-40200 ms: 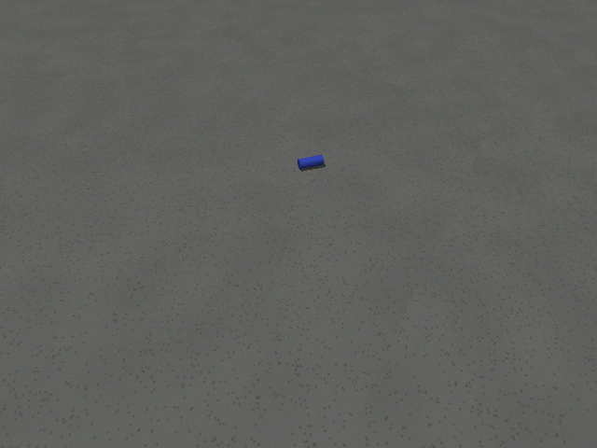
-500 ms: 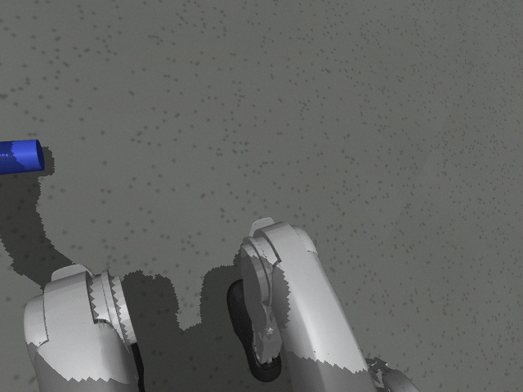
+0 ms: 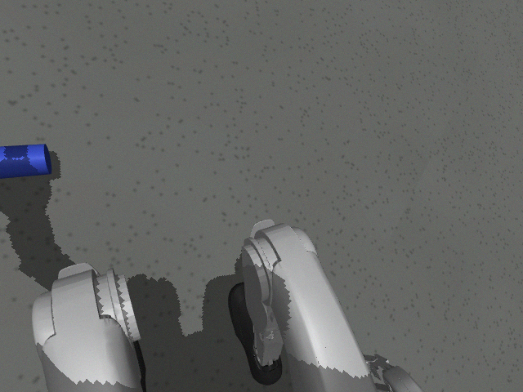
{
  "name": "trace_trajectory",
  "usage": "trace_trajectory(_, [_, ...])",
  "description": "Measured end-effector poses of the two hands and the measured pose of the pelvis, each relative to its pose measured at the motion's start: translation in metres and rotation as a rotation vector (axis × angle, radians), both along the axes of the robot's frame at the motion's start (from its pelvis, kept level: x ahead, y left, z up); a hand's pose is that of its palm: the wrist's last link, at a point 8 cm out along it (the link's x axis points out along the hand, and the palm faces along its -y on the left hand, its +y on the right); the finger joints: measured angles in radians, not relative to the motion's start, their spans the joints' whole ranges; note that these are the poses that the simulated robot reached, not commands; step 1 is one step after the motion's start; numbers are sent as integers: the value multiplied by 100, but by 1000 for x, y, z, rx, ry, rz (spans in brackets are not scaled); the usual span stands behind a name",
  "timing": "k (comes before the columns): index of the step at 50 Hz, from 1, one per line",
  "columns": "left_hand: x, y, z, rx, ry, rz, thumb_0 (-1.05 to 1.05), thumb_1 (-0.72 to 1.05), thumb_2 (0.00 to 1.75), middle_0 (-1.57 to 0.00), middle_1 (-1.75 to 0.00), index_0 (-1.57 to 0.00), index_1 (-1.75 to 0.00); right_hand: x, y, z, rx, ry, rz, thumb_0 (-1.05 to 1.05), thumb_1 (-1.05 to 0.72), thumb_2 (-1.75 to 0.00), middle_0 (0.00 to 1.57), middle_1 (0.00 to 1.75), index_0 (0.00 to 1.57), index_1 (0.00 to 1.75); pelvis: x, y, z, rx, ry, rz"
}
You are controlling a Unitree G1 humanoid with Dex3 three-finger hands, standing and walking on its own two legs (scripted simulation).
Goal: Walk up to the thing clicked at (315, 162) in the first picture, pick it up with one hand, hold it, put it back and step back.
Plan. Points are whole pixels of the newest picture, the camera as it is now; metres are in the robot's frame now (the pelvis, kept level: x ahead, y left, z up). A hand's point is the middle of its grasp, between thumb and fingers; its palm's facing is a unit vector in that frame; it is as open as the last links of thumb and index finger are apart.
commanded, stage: rise first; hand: left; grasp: from above
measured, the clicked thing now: (2, 162) +0.51 +0.31 -0.30
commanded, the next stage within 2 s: approach in 0.24 s
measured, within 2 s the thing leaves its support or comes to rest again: neither
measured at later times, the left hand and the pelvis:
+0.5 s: hand out of the picture +0.48 +0.33 -0.16, palm faces -0.43 -0.02 -0.90, open 14.2 cm; pelvis +0.00 +0.00 +0.00, yaw +1 degrees
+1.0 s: hand out of the picture +0.50 +0.31 -0.16, palm faces -0.46 -0.02 -0.89, open 14.2 cm; pelvis +0.00 +0.00 +0.00, yaw +1 degrees
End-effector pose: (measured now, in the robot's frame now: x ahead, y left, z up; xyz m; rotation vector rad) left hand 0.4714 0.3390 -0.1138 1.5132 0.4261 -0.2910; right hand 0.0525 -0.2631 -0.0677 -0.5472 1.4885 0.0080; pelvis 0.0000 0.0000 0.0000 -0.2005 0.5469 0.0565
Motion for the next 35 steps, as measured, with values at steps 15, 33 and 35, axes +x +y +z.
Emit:
trace_trajectory(15, [1, 1, 0, 13, 20, 5, 0, -54, 103, -9, -98, -9, -99, -10, 1, -1, 7, 18, -11, 0, -91, -90, 21, 30, 20, 30, -2, -1, 0, 5, 4, 1])
trace_trajectory(33, [38, -41, 22, 8, -33, -66, 0, -56, 103, -9, -102, -9, -103, -10, -1, 7, -9, -4, -37, 0, -91, -90, 21, 30, 20, 30, 0, -1, 6, 7, 27, 2])
trace_trajectory(35, [44, -49, 22, 5, -32, -67, 0, -56, 103, -8, -103, -9, -103, -13, -1, 9, -11, -10, -47, 0, -91, -90, 21, 30, 20, 30, -1, -1, 6, 6, 29, 1])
